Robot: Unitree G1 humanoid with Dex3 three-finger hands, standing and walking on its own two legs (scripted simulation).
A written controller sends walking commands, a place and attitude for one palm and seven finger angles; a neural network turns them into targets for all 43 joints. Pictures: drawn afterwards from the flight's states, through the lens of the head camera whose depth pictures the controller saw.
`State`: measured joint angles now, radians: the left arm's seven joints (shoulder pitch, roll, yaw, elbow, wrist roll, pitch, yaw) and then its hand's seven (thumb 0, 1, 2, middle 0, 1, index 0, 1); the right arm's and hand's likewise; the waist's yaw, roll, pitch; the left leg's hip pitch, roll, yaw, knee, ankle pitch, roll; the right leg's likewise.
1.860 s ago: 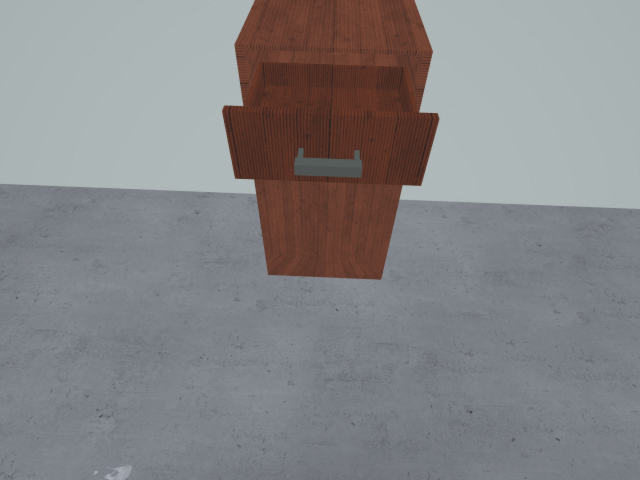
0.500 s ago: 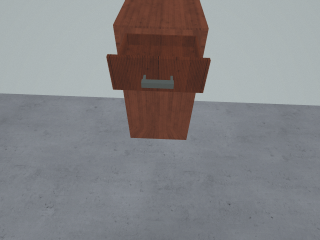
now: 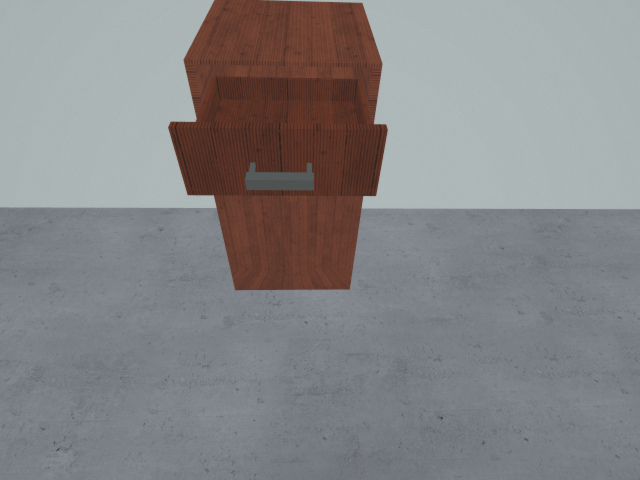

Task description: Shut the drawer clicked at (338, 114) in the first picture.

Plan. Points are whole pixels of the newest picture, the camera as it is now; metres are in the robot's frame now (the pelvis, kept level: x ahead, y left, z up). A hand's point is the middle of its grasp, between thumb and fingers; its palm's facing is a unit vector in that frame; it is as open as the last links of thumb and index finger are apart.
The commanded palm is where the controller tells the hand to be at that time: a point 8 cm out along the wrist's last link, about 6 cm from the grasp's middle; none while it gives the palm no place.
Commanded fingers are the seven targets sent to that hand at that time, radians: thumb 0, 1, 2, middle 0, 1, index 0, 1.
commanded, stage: take the last steps up to it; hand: left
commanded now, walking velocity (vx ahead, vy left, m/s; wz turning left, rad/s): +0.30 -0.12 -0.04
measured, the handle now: (280, 174) +0.64 +0.11 +0.02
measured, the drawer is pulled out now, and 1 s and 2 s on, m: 0.26 0.26 0.26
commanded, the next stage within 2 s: come to a stop and stand still in 0.78 s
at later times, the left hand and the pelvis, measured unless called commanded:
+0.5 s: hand out of the picture +0.04 +0.08 -0.17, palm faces +0.12 -0.99 -0.11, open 7.3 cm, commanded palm none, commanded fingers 0.00 0.90 0.90 -0.20 -0.30 -0.20 -0.30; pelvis +0.15 -0.04 +0.00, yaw +0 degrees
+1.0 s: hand (251, 357) +0.35 +0.14 -0.17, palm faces +0.00 -0.99 -0.16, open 7.3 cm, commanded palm none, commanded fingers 0.00 0.90 0.90 -0.20 -0.30 -0.20 -0.30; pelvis +0.28 -0.04 +0.01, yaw +0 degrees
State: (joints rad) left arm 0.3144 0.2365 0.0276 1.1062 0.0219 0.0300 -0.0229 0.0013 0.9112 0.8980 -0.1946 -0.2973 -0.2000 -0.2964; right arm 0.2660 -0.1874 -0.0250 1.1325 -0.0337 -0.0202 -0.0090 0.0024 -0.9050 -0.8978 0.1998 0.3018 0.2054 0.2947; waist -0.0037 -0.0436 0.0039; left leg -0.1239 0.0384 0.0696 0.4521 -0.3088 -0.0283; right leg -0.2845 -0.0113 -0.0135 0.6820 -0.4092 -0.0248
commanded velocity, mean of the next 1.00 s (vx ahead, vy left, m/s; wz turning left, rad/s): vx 0.18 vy -0.07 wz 0.03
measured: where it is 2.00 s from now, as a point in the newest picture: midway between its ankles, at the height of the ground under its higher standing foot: outside the picture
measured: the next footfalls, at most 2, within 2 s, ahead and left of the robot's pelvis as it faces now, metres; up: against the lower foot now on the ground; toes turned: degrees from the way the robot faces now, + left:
left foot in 0.58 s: +0.32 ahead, +0.04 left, +0.00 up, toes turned +6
right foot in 1.08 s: +0.39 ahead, -0.20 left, +0.00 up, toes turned -5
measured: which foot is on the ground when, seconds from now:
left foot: down 0.00-0.08, up 0.10-0.56, down 0.58-1.00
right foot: down 0.00-0.58, up 0.60-1.00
